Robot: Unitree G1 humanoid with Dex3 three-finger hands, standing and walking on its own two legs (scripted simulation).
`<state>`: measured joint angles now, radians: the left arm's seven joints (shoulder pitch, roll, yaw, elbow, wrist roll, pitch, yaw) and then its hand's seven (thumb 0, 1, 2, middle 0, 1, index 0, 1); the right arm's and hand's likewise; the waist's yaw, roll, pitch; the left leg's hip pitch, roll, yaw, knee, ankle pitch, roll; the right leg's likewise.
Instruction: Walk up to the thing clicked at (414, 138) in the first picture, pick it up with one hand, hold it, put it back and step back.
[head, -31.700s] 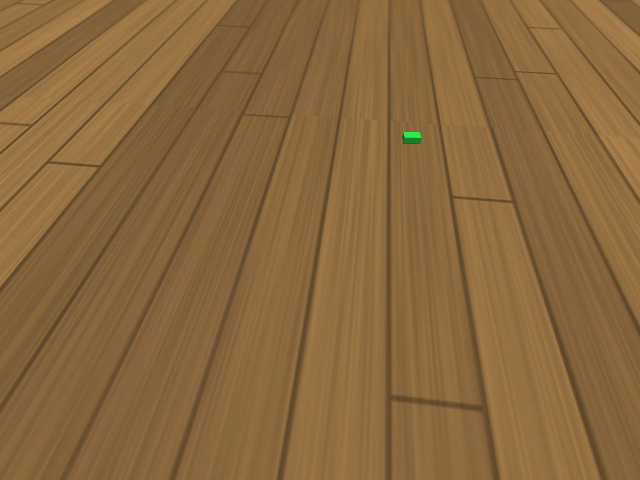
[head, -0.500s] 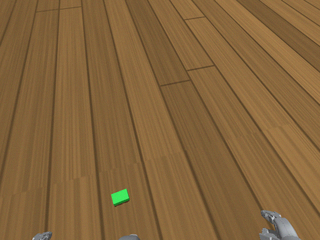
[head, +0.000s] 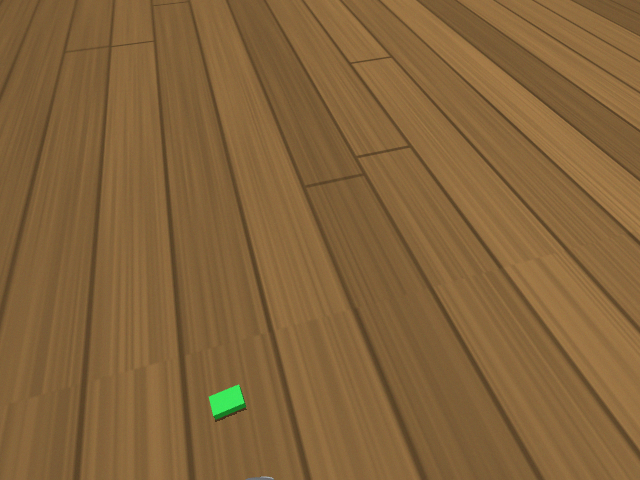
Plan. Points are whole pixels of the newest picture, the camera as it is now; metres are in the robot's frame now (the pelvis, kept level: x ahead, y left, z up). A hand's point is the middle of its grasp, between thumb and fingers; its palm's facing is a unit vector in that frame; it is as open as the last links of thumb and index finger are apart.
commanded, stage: walk up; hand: left
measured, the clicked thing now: (227, 401) +0.46 +0.28 -0.74
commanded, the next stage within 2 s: none
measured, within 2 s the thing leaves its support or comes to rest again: neither
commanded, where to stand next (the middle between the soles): +0.10 +0.04 m, yaw +1 degrees
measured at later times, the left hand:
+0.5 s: hand out of the picture +0.10 +0.35 -0.14, palm faces +0.04 -0.92 -0.38, open 7.4 cm
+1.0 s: hand (133, 477) +0.17 +0.26 -0.13, palm faces -0.01 -0.94 -0.34, open 7.4 cm
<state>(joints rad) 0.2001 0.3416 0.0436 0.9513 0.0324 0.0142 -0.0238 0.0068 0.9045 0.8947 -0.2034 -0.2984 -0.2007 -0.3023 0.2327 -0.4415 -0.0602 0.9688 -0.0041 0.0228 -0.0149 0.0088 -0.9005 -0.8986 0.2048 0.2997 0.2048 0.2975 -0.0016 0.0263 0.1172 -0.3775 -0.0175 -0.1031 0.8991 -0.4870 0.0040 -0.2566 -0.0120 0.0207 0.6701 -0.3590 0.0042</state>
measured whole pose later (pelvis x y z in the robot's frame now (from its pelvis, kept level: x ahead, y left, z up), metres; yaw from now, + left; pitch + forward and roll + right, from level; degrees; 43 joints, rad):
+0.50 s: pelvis +0.04 +0.06 +0.02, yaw +3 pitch -3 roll -1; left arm 0.19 0.46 0.06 0.89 -0.01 0.05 0.00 0.01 0.91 0.90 -0.20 -0.30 -0.20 -0.30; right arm 0.27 -0.35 -0.04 0.88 -0.01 -0.04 -0.03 0.01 -0.90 -0.90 0.21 0.30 0.21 0.30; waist 0.01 -0.06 0.16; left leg -0.10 -0.03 0.02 0.49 -0.33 0.05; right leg -0.50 0.04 0.13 0.94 -0.32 -0.01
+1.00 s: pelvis +0.01 +0.01 +0.00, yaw +4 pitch -2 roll +1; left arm 0.05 0.36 0.04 0.66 0.05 0.08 -0.03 0.00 0.90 0.89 -0.20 -0.30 -0.20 -0.30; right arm 0.23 -0.38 -0.03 0.84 0.00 0.01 -0.07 0.00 -0.90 -0.90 0.21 0.30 0.21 0.30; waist 0.02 -0.04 0.20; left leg -0.34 -0.04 -0.01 0.88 -0.52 -0.01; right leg -0.40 0.05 -0.03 0.60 -0.17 -0.09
